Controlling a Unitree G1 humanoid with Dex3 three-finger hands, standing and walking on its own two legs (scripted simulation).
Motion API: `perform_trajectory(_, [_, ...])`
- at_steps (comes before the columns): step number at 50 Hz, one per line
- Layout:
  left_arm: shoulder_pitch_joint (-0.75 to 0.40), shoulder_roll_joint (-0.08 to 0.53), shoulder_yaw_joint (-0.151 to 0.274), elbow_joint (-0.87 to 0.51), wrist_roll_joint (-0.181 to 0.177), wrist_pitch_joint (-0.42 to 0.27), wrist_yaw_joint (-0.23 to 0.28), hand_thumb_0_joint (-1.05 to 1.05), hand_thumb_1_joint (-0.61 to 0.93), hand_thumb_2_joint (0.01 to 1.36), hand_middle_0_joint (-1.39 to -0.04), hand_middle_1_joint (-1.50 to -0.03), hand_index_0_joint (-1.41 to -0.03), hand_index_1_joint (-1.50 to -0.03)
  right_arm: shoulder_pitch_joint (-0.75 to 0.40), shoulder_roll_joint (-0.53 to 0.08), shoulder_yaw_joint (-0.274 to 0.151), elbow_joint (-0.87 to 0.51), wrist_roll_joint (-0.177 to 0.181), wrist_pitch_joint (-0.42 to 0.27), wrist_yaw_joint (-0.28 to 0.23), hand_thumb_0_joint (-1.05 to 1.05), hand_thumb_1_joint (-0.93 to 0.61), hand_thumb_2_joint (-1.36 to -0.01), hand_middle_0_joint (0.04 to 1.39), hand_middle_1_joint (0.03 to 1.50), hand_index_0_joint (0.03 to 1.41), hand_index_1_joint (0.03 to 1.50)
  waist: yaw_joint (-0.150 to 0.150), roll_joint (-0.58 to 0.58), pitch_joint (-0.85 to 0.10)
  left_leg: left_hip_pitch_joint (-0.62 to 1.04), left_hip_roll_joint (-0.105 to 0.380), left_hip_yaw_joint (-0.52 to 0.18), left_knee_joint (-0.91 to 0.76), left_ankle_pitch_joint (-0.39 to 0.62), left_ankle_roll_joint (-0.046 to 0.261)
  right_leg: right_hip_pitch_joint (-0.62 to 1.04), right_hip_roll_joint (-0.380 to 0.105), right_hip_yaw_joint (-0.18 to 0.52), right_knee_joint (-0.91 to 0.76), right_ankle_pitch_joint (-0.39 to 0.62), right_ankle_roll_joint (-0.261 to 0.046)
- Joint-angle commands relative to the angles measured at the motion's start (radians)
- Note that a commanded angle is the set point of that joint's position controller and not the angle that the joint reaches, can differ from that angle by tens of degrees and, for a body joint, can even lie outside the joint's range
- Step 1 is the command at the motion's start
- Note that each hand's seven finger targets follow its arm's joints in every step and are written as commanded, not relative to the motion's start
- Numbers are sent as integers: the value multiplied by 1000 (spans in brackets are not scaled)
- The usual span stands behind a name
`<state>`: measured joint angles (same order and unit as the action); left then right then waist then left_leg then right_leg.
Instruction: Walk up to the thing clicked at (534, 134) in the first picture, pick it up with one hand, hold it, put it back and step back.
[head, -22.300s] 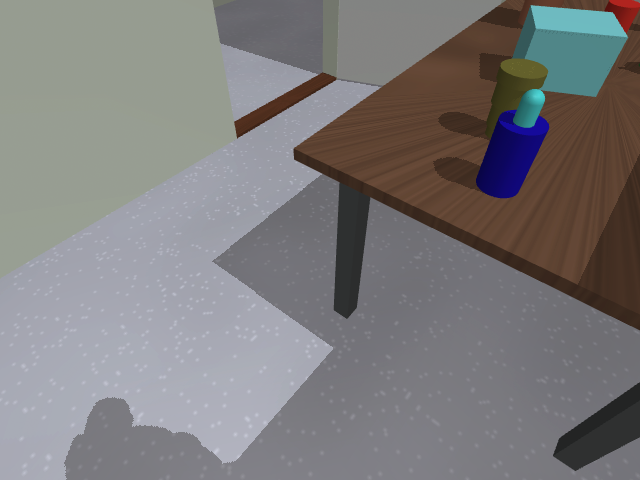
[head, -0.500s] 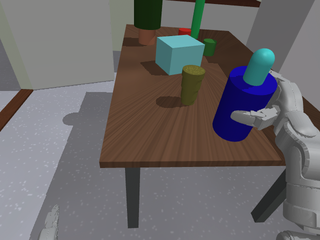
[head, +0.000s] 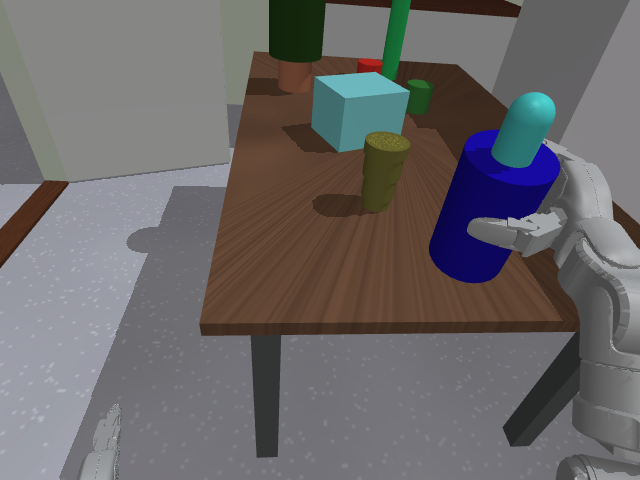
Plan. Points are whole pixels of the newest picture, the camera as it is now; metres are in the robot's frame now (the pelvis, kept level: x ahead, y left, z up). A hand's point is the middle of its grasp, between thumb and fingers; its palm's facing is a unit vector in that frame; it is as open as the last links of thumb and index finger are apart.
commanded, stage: hold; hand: right
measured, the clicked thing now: (495, 189) +0.34 -0.15 +0.27
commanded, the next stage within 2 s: crouch in 1.72 s
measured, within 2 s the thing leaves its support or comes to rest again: neither
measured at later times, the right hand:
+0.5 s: hand (513, 199) +0.34 -0.18 +0.26, palm faces +0.16 +0.99 -0.03, open 11.7 cm
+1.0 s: hand (515, 203) +0.34 -0.18 +0.26, palm faces +0.19 +0.98 -0.04, open 11.7 cm
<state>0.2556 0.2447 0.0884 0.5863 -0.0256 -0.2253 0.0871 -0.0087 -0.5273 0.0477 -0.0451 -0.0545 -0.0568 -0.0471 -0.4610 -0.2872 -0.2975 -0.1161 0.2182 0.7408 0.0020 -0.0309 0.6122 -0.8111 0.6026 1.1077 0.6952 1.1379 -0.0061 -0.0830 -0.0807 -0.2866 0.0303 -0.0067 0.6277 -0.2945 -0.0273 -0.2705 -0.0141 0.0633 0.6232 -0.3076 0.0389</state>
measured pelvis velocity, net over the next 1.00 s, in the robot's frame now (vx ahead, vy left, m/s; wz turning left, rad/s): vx -0.01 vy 0.00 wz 0.00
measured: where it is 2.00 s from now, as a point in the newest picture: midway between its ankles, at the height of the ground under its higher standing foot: outside the picture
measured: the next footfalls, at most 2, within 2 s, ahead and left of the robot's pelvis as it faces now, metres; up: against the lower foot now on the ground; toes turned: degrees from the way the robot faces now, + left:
none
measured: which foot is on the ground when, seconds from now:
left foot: down 0.00-1.00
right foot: down 0.00-1.00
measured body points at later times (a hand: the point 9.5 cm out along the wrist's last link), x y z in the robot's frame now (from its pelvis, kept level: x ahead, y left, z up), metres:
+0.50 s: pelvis +0.00 +0.00 +0.00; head -0.05 +0.03 +0.45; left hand +0.17 +0.27 -0.06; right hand +0.33 -0.23 +0.26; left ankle +0.03 +0.14 -0.73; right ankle +0.02 -0.15 -0.73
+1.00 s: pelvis -0.01 +0.00 +0.00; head -0.06 +0.04 +0.45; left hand +0.16 +0.27 -0.06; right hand +0.32 -0.23 +0.26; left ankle +0.03 +0.14 -0.73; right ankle +0.02 -0.15 -0.73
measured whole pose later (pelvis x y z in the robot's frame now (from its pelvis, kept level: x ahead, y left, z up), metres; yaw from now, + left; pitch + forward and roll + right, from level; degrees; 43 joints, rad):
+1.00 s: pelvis -0.01 +0.00 +0.00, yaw +0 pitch -3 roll +0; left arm 0.28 0.25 0.11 0.59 -0.03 -0.24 0.08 -0.01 -0.53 0.05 -0.05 -0.05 -0.06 -0.05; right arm -0.46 -0.29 -0.31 -0.09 0.20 0.72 -0.02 -0.03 0.61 -0.80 0.61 1.10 0.70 1.13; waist -0.01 -0.08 -0.07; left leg -0.29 0.03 -0.01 0.63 -0.28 -0.02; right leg -0.27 -0.02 0.06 0.62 -0.30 0.04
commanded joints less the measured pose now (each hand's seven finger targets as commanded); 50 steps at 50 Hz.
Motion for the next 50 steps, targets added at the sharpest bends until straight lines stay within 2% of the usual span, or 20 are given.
perform_trajectory(1, [-123,109,39,-161,-5,-56,-4,0,-539,41,-45,-52,-50,-47,-520,-266,-141,-284,18,-118,-8,0,42,-1299,1192,1419,1260,1419,-16,36,-233,48,-27,72,-112,152,5,74,34,-63,-95,159,-37])
perform_trajectory(4, [-145,90,14,-184,-6,-55,-7,0,-543,45,-45,-52,-49,-49,-540,-258,-124,-310,19,-122,-9,0,45,-1294,1190,1415,1257,1415,-18,48,-203,35,-29,72,-121,109,6,51,33,-60,-105,115,-39])
perform_trajectory(7, [-131,134,62,-167,-4,-57,-1,0,-543,43,-46,-53,-50,-49,-527,-223,-93,-270,19,-111,-2,0,52,-1311,1196,1430,1265,1430,11,79,-202,19,-31,71,-127,105,4,67,31,-60,-104,106,-43])
perform_trajectory(9, [-144,111,37,-160,-7,-66,-3,0,-544,43,-46,-52,-49,-49,-540,-195,-60,-285,21,-107,7,0,56,-1296,1187,1416,1256,1416,10,37,-202,12,-28,68,-123,112,6,77,32,-60,-100,108,-42])
perform_trajectory(13, [-176,144,62,-190,-6,-79,3,0,-546,43,-46,-52,-49,-49,-513,-206,-84,-232,23,-95,10,0,29,-1276,1179,1395,1245,1395,15,88,-202,16,-30,73,-125,123,-1,79,31,-60,-101,119,-45])
perform_trajectory(15, [-170,115,32,-171,-6,-73,-1,0,-542,41,-47,-53,-51,-49,-538,-226,-92,-240,20,-99,6,0,36,-1298,1192,1417,1260,1417,1,65,-191,19,-31,78,-125,103,2,58,33,-56,-109,104,-41])
perform_trajectory(20, [-115,117,51,-147,-1,-66,-1,0,-543,43,-47,-51,-49,-48,-567,-282,-149,-271,21,-117,-13,0,39,-1289,1189,1410,1256,1410,-6,71,-220,35,-22,66,-130,102,-2,58,42,-68,-94,99,-46])
perform_trajectory(22, [-145,132,67,-179,-3,-76,3,0,-541,44,-45,-52,-49,-48,-579,-265,-126,-287,19,-124,-18,0,36,-1292,1198,1416,1264,1417,2,70,-215,26,-25,65,-129,83,-1,58,39,-67,-100,79,-44])
perform_trajectory(23, [-122,114,56,-132,-4,-75,-1,0,-540,43,-45,-50,-48,-46,-574,-278,-138,-295,19,-128,-21,0,49,-1283,1190,1409,1256,1409,-10,29,-206,25,-27,66,-123,83,5,58,36,-64,-104,78,-40])
perform_trajectory(27, [-142,78,8,-201,-4,-76,-3,0,-548,48,-45,-51,-47,-49,-562,-208,-74,-280,10,-129,-15,0,46,-1288,1190,1411,1257,1411,-4,55,-254,50,-28,68,-107,174,4,80,32,-64,-83,174,-39])
perform_trajectory(31, [-180,137,54,-184,-5,-75,4,0,-546,43,-47,-53,-50,-50,-533,-203,-72,-248,11,-114,2,0,45,-1288,1184,1408,1252,1408,-2,49,-231,35,-30,72,-116,147,5,80,31,-60,-98,154,-38])
perform_trajectory(32, [-186,121,38,-180,-4,-76,1,0,-547,44,-46,-54,-49,-51,-539,-186,-52,-249,9,-111,6,0,43,-1308,1200,1429,1269,1429,-2,36,-221,34,-29,72,-115,149,7,76,32,-61,-102,154,-35])
perform_trajectory(35, [-151,134,59,-177,-5,-73,-1,0,-544,41,-48,-52,-51,-49,-533,-211,-81,-240,10,-104,7,0,43,-1286,1178,1403,1247,1403,5,52,-219,37,-33,79,-119,139,8,77,25,-53,-109,146,-34])
perform_trajectory(36, [-174,105,24,-203,-7,-73,-4,0,-540,38,-48,-52,-52,-48,-517,-211,-88,-205,14,-102,7,0,22,-1268,1175,1385,1240,1385,2,82,-195,33,-33,79,-127,125,1,60,29,-58,-106,126,-40])
perform_trajectory(38, [-142,97,29,-180,-8,-70,-8,0,-535,35,-49,-54,-54,-48,-504,-221,-109,-191,19,-104,3,0,-4,-1297,1207,1418,1272,1418,1,98,-180,33,-31,75,-130,132,-2,56,33,-65,-106,125,-44])
perform_trajectory(39, [-85,125,72,-128,-2,-62,-4,0,-538,37,-50,-54,-55,-48,-526,-250,-130,-217,16,-110,-2,0,29,-1292,1187,1409,1256,1409,11,92,-198,29,-29,72,-129,139,0,70,33,-67,-101,130,-44])
perform_trajectory(40, [-145,131,55,-230,-3,-72,-3,0,-540,40,-48,-53,-53,-48,-531,-258,-143,-222,18,-115,-6,0,19,-1289,1196,1411,1263,1411,5,128,-226,40,-28,71,-132,143,-6,79,36,-70,-95,136,-48])
perform_trajectory(42, [-77,138,84,-138,0,-64,-4,0,-542,42,-47,-51,-49,-48,-552,-283,-160,-231,15,-123,-16,0,24,-1298,1208,1423,1274,1424,9,84,-192,21,-24,63,-135,119,-2,72,39,-74,-98,106,-48])
perform_trajectory(46, [-105,102,50,-142,-1,-73,-7,0,-548,49,-43,-48,-43,-48,-579,-266,-127,-288,7,-149,-29,0,30,-1294,1210,1423,1275,1423,-9,45,-206,23,-28,66,-126,87,5,67,34,-66,-107,79,-43])
perform_trajectory(50, [-173,94,18,-207,0,-80,2,0,-551,50,-43,-49,-43,-48,-579,-192,-53,-270,3,-153,-16,0,53,-1290,1195,1415,1262,1416,-1,64,-238,34,-26,60,-123,115,3,82,33,-67,-95,110,-44])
